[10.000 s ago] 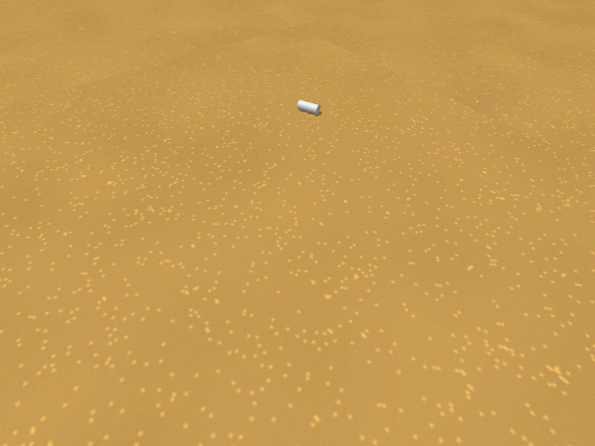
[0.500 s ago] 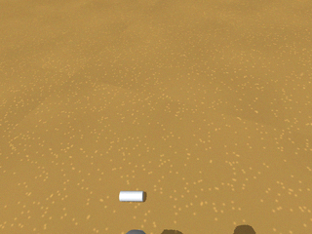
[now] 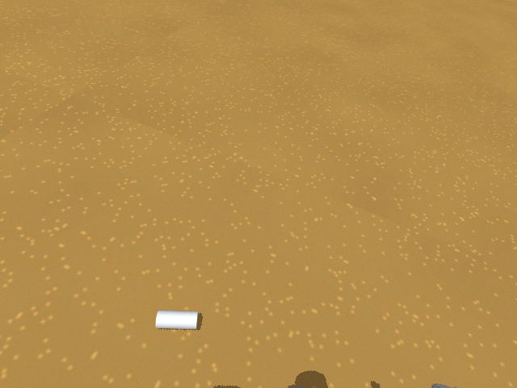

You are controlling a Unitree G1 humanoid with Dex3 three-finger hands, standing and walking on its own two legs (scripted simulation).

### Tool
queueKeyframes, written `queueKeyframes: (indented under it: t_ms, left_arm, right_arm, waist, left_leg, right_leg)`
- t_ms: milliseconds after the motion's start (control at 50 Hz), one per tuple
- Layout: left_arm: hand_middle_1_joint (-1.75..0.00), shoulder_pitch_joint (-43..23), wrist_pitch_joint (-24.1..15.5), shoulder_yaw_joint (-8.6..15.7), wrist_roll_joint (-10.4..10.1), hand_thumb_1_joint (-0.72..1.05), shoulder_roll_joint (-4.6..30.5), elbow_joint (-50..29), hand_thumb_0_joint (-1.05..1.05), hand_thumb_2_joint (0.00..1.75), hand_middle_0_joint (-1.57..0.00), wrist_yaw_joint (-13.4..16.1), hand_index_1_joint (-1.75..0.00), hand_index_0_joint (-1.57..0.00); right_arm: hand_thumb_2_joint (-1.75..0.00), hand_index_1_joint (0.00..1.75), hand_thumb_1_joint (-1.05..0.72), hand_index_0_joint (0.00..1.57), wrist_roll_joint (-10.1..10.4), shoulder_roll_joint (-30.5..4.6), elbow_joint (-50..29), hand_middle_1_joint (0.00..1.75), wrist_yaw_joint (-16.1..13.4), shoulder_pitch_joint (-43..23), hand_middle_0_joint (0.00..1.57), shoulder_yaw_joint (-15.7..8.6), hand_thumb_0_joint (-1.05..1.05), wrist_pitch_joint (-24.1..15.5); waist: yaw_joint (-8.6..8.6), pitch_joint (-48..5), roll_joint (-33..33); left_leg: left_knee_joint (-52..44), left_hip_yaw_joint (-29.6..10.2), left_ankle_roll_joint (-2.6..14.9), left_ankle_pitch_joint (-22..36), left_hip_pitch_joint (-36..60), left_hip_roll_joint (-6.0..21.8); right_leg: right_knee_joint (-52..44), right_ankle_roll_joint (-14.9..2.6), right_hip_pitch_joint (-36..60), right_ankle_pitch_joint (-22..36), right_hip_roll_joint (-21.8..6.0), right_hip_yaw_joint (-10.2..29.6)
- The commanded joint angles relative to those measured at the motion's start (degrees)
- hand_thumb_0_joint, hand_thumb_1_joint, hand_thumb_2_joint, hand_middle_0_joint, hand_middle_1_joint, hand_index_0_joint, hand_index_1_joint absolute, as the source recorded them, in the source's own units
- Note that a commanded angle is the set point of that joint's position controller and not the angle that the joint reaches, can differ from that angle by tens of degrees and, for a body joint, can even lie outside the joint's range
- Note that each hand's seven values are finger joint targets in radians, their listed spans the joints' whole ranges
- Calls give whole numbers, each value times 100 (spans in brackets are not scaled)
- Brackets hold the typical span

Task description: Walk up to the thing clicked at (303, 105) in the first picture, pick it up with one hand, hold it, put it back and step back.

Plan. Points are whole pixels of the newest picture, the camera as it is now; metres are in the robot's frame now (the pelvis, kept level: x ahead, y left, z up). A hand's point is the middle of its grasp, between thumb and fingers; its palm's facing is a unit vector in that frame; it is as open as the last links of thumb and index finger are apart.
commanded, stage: walk up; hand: left
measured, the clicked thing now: (177, 319) +0.48 +0.20 -0.72
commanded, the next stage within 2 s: stand in 1.30 s
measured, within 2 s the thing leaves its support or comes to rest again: neither
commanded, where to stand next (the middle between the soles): +0.11 -0.05 m, yaw -1 degrees
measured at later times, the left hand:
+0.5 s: hand out of the picture +0.05 +0.26 -0.11, palm faces +0.02 -0.89 -0.46, open 7.4 cm
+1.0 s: hand out of the picture +0.09 +0.23 -0.15, palm faces -0.03 -0.90 -0.43, open 7.3 cm
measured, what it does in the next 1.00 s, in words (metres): steps on the spot: right foot, then left foot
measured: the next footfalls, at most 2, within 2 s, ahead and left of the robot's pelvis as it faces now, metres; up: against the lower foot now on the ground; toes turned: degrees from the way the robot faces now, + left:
right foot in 0.18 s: +0.04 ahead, -0.16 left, +0.00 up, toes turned -5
left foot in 0.58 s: +0.19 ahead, +0.10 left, +0.00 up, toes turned +2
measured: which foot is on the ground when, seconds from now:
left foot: down 0.00-0.20, up 0.22-0.56, down 0.58-0.94, up 0.96-1.00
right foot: up 0.00-0.16, down 0.18-0.60, up 0.62-0.88, down 0.90-1.00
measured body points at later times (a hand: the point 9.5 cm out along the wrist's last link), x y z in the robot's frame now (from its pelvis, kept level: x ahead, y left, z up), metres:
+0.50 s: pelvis +0.05 -0.03 +0.01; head +0.07 -0.06 +0.46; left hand +0.05 +0.30 -0.08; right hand +0.08 -0.35 -0.13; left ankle +0.13 +0.11 -0.69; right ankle +0.00 -0.15 -0.72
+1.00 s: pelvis +0.00 -0.04 -0.01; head +0.06 -0.06 +0.43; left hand +0.09 +0.27 -0.12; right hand +0.17 -0.35 -0.13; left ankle +0.11 +0.09 -0.69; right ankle +0.01 -0.16 -0.72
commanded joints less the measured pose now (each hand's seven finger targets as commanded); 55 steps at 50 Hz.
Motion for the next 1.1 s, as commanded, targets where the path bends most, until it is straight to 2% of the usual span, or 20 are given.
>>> queueKeyframes:
  t_ms: [0,60,140,180,220,280,400,500,540,580,600,660,800,880,900,920,940,1000,1040,1080]
  left_arm:
    - [-30,589,-359,379,-4,90,1279,-172,0,90,-20,56,-30,-20]
    - [-30,753,-502,366,17,90,1167,-121,0,90,-20,73,-30,-20]
    - [-30,1802,-553,433,105,90,884,284,0,90,-20,137,-30,-20]
    - [-30,1039,-526,573,276,90,1591,-236,0,90,-20,219,-30,-20]
    - [-30,15,-532,559,207,90,1832,-609,0,90,-20,181,-30,-20]
    - [-30,214,-785,458,41,90,1517,-507,0,90,-20,222,-30,-20]
    - [-30,487,-826,444,39,90,1302,-582,0,90,-20,198,-30,-20]
    - [-30,7,-540,274,-120,90,1225,-703,0,90,-20,287,-30,-20]
    - [-30,-133,-429,115,-203,90,953,-793,0,90,-20,332,-30,-20]
    - [-30,135,-357,40,-411,90,548,-792,0,90,-20,395,-30,-20]
    - [-30,239,-255,68,-401,90,781,-667,0,90,-20,464,-30,-20]
    - [-30,-53,-170,118,-329,90,1021,-437,0,90,-20,469,-30,-20]
    - [-30,-45,-218,150,-257,90,854,-189,0,90,-20,501,-30,-20]
    - [-30,-10,-370,245,-46,90,924,-59,0,90,-20,470,-30,-20]
    - [-30,-141,-394,333,68,90,1230,-154,0,90,-20,457,-30,-20]
    - [-30,-485,-379,493,89,90,1919,-345,0,90,-20,434,-30,-20]
    - [-30,-852,-391,521,143,90,2282,-562,0,90,-20,449,-30,-20]
    - [-30,-1194,-452,375,96,90,1358,-580,0,90,-20,499,-30,-20]
    - [-30,-913,-570,314,173,90,990,-487,0,90,-20,435,-30,-20]
    - [-30,-336,-620,489,272,90,1422,-665,0,90,-20,234,-30,-20]
  right_arm:
    - [-90,30,-90,20,-106,-1889,-417,30,115,174,20,-632,0,-34]
    - [-90,30,-90,20,-166,-1890,-532,30,252,79,20,-658,0,143]
    - [-90,30,-90,20,-101,-1507,-633,30,238,-295,20,-554,0,351]
    - [-90,30,-90,20,80,-898,-658,30,139,-17,20,-332,0,346]
    - [-90,30,-90,20,175,-1669,-474,30,92,-105,20,-537,0,260]
    - [-90,30,-90,20,146,-1551,-174,30,244,435,20,-558,0,220]
    - [-90,30,-90,20,83,-1310,-210,30,380,300,20,-415,0,160]
    - [-90,30,-90,20,121,-1019,-46,30,158,255,20,-284,0,34]
    - [-90,30,-90,20,111,-1330,95,30,34,671,20,-374,0,-4]
    - [-90,30,-90,20,94,-1782,-9,30,-75,787,20,-449,0,8]
    - [-90,30,-90,20,240,-1741,-44,30,-83,638,20,-407,0,32]
    - [-90,30,-90,20,226,-1479,-213,30,-136,-276,20,-351,0,205]
    - [-90,30,-90,20,61,-1461,-378,30,-76,-758,20,-357,0,417]
    - [-90,30,-90,20,200,-1383,-393,30,11,-1142,20,-315,0,576]
    - [-90,30,-90,20,230,-1166,-423,30,20,-1098,20,-259,0,598]
    - [-90,30,-90,20,229,-996,-550,30,-1,-1188,20,-232,0,599]
    - [-90,30,-90,20,111,-1262,-536,30,-101,-1355,20,-345,0,626]
    - [-90,30,-90,20,161,-1327,-219,30,47,-924,20,-443,0,591]
    - [-90,30,-90,20,207,-1076,4,30,133,-338,20,-353,0,459]
    - [-90,30,-90,20,145,-1579,-108,30,298,-341,20,-478,0,287]
  waist:
    - [-268,-488,2444]
    - [-236,-272,2543]
    - [478,-237,763]
    - [326,367,-948]
    - [143,1018,-426]
    - [-67,446,-1]
    - [240,412,-487]
    - [126,-96,-417]
    - [-248,-632,570]
    - [-228,-1419,1877]
    - [-171,-1683,1459]
    - [-20,-1342,1323]
    - [-60,-1130,1831]
    - [159,-1251,1354]
    - [140,-996,343]
    - [147,-632,-930]
    - [336,-422,-1115]
    - [-87,-259,231]
    - [-11,-1062,46]
    - [409,-1207,-794]
  left_leg:
    - [-2189,-1838,888,-3228,837,1189]
    - [-2086,-1654,1032,-3079,344,1216]
    - [-324,-669,442,-2832,-772,517]
    - [2254,-396,-196,-2092,-2362,-474]
    - [2451,-1246,-102,-1412,-1855,-157]
    - [2404,-1369,-189,-473,-1736,-326]
    - [1145,-953,-325,-347,-1459,-265]
    - [-399,-110,-187,508,390,-476]
    - [-987,-234,-9,2580,1464,-378]
    - [-725,-2655,995,6022,2633,1419]
    - [-720,-2909,1593,6237,2315,1834]
    - [-813,-1789,1095,4269,1414,1197]
    - [-443,-1548,1308,3751,952,1341]
    - [355,-1310,605,1719,198,813]
    - [933,-1051,277,417,-659,326]
    - [1983,-661,-66,-1882,-1239,-702]
    - [2983,-1369,-165,-2380,-902,-627]
    - [3663,-1581,-125,-1478,-673,-806]
    - [2684,-1250,-277,-1008,-604,-706]
    - [2029,-594,-338,-1426,-1389,-689]
  right_leg:
    - [-901,120,-427,-407,-34,-606]
    - [-1738,85,162,-880,-56,-1078]
    - [-3922,-134,1984,490,156,-1387]
    - [-5427,-937,1308,-2966,-1871,2358]
    - [-5637,-1386,166,-3375,-2269,2490]
    - [-5222,-825,1282,-1584,-1378,902]
    - [-4814,-987,1953,305,-1329,-145]
    - [-2991,-767,1476,4802,-1235,-928]
    - [-1662,-343,1140,3851,-848,-1105]
    - [-42,-4,-96,-698,348,-659]
    - [331,-34,301,-1294,147,-247]
    - [621,-163,264,-968,1,41]
    - [-836,112,388,-296,-133,-635]
    - [-3094,-45,1329,1373,-97,-679]
    - [-3600,-273,1329,1327,-782,473]
    - [-4100,-1123,724,1753,-2173,2140]
    - [-4249,-1841,-164,2233,-2782,2889]
    - [-3549,-1254,78,2563,-1628,915]
    - [-3942,-883,1249,-320,-1041,531]
    - [-4408,-1124,2564,-2373,-1229,1209]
